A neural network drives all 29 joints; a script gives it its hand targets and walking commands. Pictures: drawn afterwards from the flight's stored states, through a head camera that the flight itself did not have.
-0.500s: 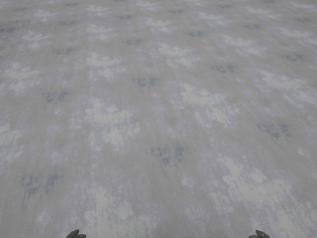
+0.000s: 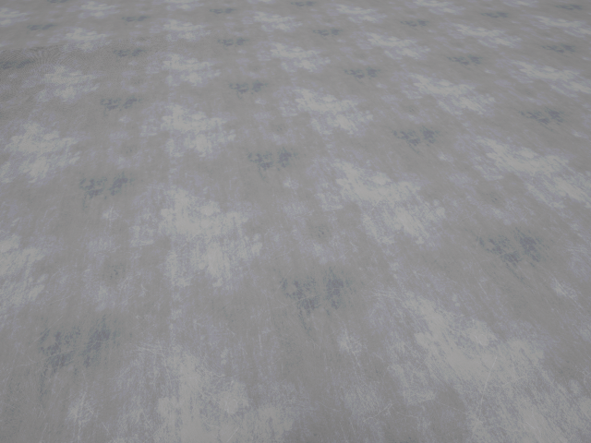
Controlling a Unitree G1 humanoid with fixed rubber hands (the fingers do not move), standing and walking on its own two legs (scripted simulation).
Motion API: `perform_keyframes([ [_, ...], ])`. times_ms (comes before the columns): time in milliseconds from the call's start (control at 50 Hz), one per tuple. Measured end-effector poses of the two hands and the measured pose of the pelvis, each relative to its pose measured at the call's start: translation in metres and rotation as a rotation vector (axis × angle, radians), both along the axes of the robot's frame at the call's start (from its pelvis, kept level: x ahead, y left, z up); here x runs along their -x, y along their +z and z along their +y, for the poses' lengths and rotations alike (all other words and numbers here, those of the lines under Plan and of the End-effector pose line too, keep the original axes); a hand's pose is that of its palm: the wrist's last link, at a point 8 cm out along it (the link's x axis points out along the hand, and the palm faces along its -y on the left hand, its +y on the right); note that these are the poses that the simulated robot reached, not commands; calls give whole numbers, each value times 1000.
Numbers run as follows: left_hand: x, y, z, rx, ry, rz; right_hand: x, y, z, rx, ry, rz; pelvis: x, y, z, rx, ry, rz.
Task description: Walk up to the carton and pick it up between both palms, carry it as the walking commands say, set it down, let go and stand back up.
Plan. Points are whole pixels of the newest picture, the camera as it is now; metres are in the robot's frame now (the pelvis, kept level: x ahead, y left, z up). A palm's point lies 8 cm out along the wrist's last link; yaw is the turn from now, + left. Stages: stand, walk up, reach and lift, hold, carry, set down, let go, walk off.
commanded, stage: stand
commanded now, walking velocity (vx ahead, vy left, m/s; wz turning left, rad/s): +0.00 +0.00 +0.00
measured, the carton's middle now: out of the picture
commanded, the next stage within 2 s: walk up in 1.08 s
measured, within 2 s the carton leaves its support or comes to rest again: neither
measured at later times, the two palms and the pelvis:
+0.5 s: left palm out of the picture +0.07 +0.27 -0.11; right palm out of the picture +0.07 -0.27 -0.11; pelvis +0.00 +0.00 +0.01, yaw +0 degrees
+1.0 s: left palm out of the picture +0.06 +0.27 -0.11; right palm out of the picture +0.06 -0.27 -0.11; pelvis +0.00 +0.00 +0.02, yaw +0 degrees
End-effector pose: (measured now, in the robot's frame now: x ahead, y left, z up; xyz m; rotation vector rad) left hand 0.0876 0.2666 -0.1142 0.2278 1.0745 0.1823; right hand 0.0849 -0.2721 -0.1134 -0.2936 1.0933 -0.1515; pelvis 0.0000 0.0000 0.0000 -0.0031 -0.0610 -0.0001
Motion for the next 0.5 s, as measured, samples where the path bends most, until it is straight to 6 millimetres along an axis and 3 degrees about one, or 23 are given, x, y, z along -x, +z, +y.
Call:
perform_keyframes([
  [500,17,2,5,5,21,76,16,5,0,5,-23,70,-3,11,3,4,0,-13],
])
